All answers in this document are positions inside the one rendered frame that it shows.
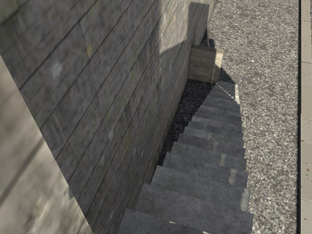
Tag stairs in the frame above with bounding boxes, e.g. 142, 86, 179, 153
116, 81, 254, 234

